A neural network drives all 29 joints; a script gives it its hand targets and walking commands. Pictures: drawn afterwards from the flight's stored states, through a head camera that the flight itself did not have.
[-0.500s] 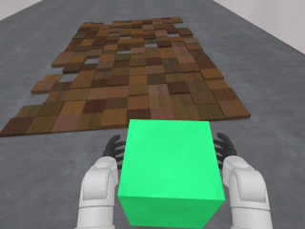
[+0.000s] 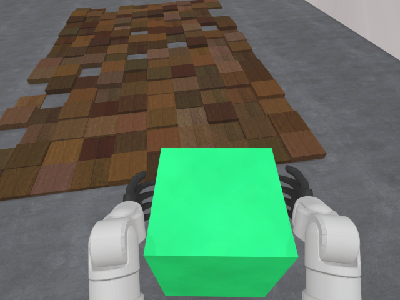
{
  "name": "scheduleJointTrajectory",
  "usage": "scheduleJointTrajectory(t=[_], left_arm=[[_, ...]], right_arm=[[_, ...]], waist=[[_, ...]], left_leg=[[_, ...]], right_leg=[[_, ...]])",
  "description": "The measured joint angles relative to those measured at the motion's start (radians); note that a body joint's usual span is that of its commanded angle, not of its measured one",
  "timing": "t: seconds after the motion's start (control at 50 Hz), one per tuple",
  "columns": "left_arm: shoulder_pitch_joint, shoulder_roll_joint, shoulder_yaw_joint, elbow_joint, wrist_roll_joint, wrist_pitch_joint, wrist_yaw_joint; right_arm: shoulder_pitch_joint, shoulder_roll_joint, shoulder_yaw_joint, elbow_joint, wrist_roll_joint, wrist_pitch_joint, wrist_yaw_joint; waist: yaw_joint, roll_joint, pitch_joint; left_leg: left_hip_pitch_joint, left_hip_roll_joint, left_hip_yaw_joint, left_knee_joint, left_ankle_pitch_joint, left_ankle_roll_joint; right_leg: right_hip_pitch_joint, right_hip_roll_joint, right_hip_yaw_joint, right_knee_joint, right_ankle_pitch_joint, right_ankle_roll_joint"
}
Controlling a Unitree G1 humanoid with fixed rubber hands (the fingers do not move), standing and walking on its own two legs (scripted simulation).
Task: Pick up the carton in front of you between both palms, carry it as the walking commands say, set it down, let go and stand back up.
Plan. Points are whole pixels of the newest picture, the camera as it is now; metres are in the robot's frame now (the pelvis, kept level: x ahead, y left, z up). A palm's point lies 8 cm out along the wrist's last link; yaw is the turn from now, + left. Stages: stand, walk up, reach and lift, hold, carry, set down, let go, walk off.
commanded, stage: carry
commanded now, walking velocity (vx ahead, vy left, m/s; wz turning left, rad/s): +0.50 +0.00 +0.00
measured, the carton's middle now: (215, 226) +0.27 -0.01 +0.02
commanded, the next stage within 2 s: none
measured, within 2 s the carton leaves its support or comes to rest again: neither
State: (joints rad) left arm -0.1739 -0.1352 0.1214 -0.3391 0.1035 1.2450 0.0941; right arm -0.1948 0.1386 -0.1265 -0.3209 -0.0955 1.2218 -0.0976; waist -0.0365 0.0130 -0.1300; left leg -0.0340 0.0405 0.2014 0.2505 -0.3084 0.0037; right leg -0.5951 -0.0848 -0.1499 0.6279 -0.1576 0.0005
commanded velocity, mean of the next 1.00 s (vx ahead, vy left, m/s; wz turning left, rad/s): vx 0.50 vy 0.00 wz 0.00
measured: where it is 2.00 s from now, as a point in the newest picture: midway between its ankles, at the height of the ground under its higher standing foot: (206, 137)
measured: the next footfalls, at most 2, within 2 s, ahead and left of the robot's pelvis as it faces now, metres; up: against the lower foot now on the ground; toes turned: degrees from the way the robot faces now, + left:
right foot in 0.10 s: +0.24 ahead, -0.12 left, +0.00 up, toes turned -11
left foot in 0.58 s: +0.58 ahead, +0.09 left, +0.00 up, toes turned +14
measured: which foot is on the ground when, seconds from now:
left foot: down 0.00-0.12, up 0.14-0.56, down 0.58-1.00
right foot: up 0.00-0.08, down 0.10-0.58, up 0.60-1.00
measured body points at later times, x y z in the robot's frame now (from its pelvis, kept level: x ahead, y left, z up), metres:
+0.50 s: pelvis +0.34 -0.02 +0.00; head +0.34 -0.03 +0.45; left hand +0.60 +0.14 +0.07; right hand +0.62 -0.17 +0.07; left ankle +0.48 +0.11 -0.71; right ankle +0.20 -0.11 -0.74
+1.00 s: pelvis +0.67 +0.01 -0.01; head +0.69 +0.02 +0.44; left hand +1.00 +0.16 +0.10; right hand +1.00 -0.14 +0.11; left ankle +0.55 +0.08 -0.74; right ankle +0.83 -0.11 -0.71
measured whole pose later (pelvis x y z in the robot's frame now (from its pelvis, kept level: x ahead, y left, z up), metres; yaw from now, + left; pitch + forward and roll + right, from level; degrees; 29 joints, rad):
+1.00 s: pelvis +0.67 +0.01 -0.01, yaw +1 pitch +4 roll +0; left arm -0.41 -0.06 0.14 -0.21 0.09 1.21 0.10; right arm -0.42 0.08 -0.16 -0.18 -0.09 1.17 -0.10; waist -0.02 -0.01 -0.05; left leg -0.01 0.02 0.22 0.30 -0.36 0.03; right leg -0.64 -0.09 -0.14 0.66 -0.07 -0.05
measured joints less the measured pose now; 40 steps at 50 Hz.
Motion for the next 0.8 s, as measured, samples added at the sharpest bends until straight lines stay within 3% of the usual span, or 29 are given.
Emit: scheduleJointTrajectory(t=[0.06,0.1,0.14,0.18,0.24,0.38,0.54,0.58,0.6,0.64,0.68,0.72,0.8], left_arm=[[0.010,0.001,-0.003,-0.010,0.002,-0.007,-0.002],[0.007,0.001,-0.008,-0.007,0.003,-0.016,-0.006],[-0.001,-0.001,-0.018,0.031,0.008,-0.039,-0.008],[0.004,0.000,-0.023,0.055,0.007,-0.048,-0.009],[0.037,0.003,-0.025,0.047,0.002,-0.063,-0.009],[0.092,0.007,-0.030,0.004,-0.011,-0.108,-0.011],[0.092,0.008,-0.055,-0.079,-0.007,-0.069,-0.012],[0.079,0.008,-0.050,-0.095,-0.001,-0.048,-0.012],[0.066,0.008,-0.039,-0.089,0.000,-0.040,-0.012],[0.046,0.006,-0.015,-0.068,0.005,-0.025,-0.012],[0.038,0.005,-0.009,-0.056,0.010,-0.013,-0.012],[0.029,0.004,-0.013,-0.048,0.013,-0.008,-0.012],[-0.002,0.000,-0.015,-0.034,0.015,-0.026,-0.012]], right_arm=[[0.001,0.000,0.005,-0.002,-0.001,-0.006,0.003],[0.005,-0.002,0.002,-0.011,-0.005,-0.011,0.007],[0.011,-0.003,-0.013,0.000,-0.007,-0.024,0.009],[0.022,-0.004,-0.014,0.012,-0.010,-0.029,0.010],[0.040,-0.006,0.007,0.017,-0.013,-0.041,0.011],[0.087,-0.010,0.051,-0.010,-0.018,-0.091,0.014],[0.105,-0.011,0.052,-0.109,-0.011,-0.054,0.014],[0.084,-0.010,0.047,-0.112,-0.008,-0.037,0.014],[0.070,-0.008,0.047,-0.093,-0.008,-0.038,0.014],[0.036,-0.005,0.041,-0.047,-0.009,-0.034,0.013],[0.023,-0.003,0.034,-0.025,-0.009,-0.027,0.013],[0.024,-0.003,0.026,-0.025,-0.007,-0.024,0.013],[0.012,-0.002,0.005,-0.036,-0.003,-0.037,0.013]], waist=[[0.003,0.005,0.009],[0.012,0.016,0.018],[0.034,0.034,0.034],[0.044,0.023,0.060],[0.055,0.008,0.087],[0.061,-0.011,0.071],[0.043,-0.010,0.037],[0.039,-0.022,0.035],[0.030,-0.045,0.038],[0.019,-0.055,0.055],[0.015,-0.043,0.074],[0.012,-0.033,0.089],[0.008,-0.017,0.094]], left_leg=[[0.071,0.020,-0.009,0.034,-0.085,-0.034],[0.072,0.052,-0.024,0.173,-0.184,-0.050],[-0.059,0.084,-0.084,0.501,-0.179,-0.038],[-0.225,0.059,-0.144,0.800,-0.143,-0.013],[-0.413,0.056,-0.140,0.919,-0.041,0.011],[-0.602,0.071,-0.093,0.640,0.131,-0.004],[-0.532,0.036,0.011,0.278,0.272,0.025],[-0.464,0.011,0.046,0.229,0.240,0.039],[-0.461,-0.002,0.061,0.273,0.211,0.072],[-0.451,0.000,0.073,0.333,0.144,0.103],[-0.402,0.002,0.078,0.296,0.130,0.100],[-0.341,-0.003,0.078,0.227,0.128,0.094],[-0.224,-0.011,0.063,0.112,0.117,0.083]], right_leg=[[0.043,0.017,-0.049,-0.106,0.055,-0.015],[0.100,0.034,-0.089,-0.143,0.074,-0.037],[0.094,0.041,-0.111,-0.051,0.025,-0.083],[0.133,0.037,-0.117,-0.060,-0.030,-0.099],[0.226,0.039,-0.116,-0.163,-0.030,-0.082],[0.443,0.042,-0.088,-0.352,-0.063,-0.055],[0.686,0.042,-0.068,-0.395,-0.227,0.017],[0.706,0.021,-0.053,-0.286,-0.320,0.037],[0.670,-0.012,-0.043,-0.156,-0.363,0.038],[0.511,-0.010,0.039,0.210,-0.328,0.029],[0.344,0.014,0.083,0.471,-0.280,0.002],[0.213,0.014,0.084,0.547,-0.210,-0.019],[0.046,-0.009,0.069,0.440,-0.105,-0.023]])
